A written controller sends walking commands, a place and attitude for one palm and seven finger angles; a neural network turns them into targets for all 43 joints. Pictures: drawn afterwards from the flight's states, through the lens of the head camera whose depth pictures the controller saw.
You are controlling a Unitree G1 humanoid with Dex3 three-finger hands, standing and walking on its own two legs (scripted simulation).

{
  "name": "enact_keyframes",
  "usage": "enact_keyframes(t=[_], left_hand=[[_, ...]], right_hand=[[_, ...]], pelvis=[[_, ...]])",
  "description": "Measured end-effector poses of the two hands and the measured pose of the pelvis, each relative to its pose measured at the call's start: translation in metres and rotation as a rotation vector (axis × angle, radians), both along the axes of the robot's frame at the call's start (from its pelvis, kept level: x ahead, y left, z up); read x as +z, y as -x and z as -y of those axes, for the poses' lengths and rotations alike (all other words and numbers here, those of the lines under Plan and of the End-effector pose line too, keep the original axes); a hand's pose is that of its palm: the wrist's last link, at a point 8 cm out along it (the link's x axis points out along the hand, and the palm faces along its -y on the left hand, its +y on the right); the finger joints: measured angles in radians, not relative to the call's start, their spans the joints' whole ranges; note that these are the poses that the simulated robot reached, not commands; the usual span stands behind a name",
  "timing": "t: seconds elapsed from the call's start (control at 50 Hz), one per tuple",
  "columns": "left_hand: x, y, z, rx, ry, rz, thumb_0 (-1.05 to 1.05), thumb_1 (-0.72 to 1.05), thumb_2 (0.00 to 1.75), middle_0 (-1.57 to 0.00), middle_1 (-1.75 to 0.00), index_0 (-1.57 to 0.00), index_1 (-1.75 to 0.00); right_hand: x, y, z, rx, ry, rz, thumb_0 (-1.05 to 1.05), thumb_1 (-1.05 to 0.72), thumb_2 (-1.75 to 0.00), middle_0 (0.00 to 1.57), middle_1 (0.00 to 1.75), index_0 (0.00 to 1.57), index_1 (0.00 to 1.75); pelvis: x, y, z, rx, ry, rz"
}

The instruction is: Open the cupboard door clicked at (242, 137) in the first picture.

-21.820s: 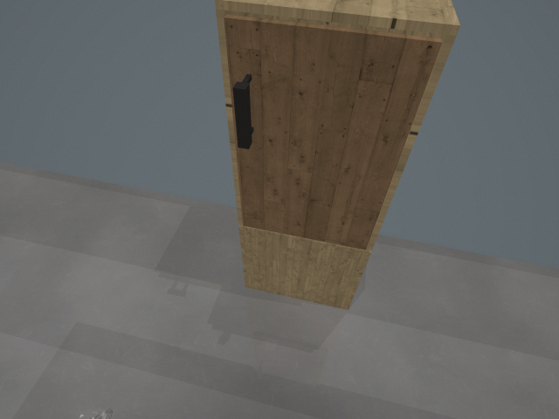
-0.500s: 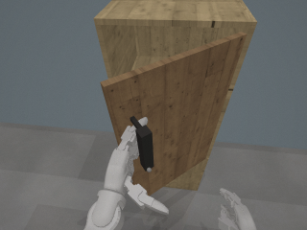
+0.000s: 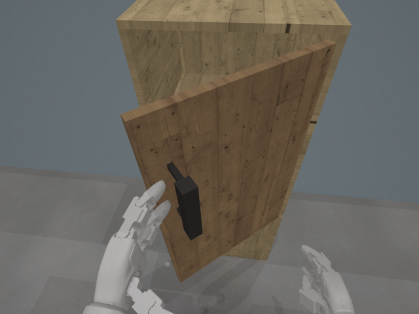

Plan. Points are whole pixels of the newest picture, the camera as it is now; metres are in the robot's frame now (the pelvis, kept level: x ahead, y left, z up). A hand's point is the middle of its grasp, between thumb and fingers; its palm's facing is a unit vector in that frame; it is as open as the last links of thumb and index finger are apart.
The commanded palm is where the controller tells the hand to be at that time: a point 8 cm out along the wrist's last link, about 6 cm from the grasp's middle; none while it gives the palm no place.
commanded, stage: slide the hand sideways off the handle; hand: left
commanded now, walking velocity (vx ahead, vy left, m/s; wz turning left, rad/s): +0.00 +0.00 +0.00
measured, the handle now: (183, 201) +0.28 +0.07 +0.12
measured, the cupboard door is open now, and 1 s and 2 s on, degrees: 40 40 40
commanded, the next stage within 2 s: draw the hand back to the body in 0.38 s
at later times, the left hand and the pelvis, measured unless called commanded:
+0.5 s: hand (130, 288) +0.14 +0.12 +0.12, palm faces -0.06 -1.00 -0.02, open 16.3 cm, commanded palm +0.10 +0.17 +0.13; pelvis -0.01 +0.00 -0.01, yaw +0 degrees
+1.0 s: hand (87, 268) +0.15 +0.17 +0.15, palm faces -0.04 -0.99 -0.11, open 16.2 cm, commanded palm +0.11 +0.23 +0.17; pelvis +0.00 +0.02 +0.00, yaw +0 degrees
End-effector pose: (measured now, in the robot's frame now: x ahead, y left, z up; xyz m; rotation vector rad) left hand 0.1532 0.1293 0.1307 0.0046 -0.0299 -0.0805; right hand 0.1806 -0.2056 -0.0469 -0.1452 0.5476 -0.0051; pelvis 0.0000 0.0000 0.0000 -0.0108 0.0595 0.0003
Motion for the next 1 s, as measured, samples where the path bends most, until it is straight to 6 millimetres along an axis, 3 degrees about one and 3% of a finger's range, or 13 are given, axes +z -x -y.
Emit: enact_keyframes(t=[0.22, 0.4, 0.62, 1.0], left_hand=[[0.000, 0.014, -0.020, 0.024, -0.022, -0.015, -0.02, -0.49, 0.30, -0.15, -0.30, -0.15, -0.30], [-0.007, 0.032, -0.040, 0.031, -0.036, -0.034, -0.01, -0.49, 0.30, -0.15, -0.30, -0.15, -0.30], [0.000, 0.027, -0.048, 0.006, -0.040, 0.023, -0.02, -0.50, 0.30, -0.15, -0.30, -0.15, -0.30], [0.023, 0.020, -0.097, 0.040, -0.100, 0.020, -0.02, -0.47, 0.31, -0.15, -0.30, -0.15, -0.30]], right_hand=[[-0.008, 0.012, 0.011, -0.056, 0.006, -0.001, 0.01, -0.91, -0.90, 0.20, 0.30, 0.20, 0.30], [-0.008, 0.009, 0.010, -0.067, 0.023, 0.032, 0.01, -0.91, -0.90, 0.20, 0.30, 0.20, 0.30], [-0.002, 0.008, -0.005, -0.055, 0.011, 0.085, 0.01, -0.91, -0.90, 0.20, 0.30, 0.20, 0.30], [0.011, 0.005, -0.018, -0.038, 0.017, 0.101, 0.01, -0.91, -0.90, 0.20, 0.30, 0.20, 0.30]], pelvis=[[-0.005, -0.002, 0.003, -0.006, 0.001, -0.025], [-0.010, 0.004, -0.001, 0.002, 0.011, -0.030], [-0.011, 0.008, -0.010, 0.001, 0.018, -0.020], [0.005, 0.004, -0.020, 0.006, 0.029, 0.028]])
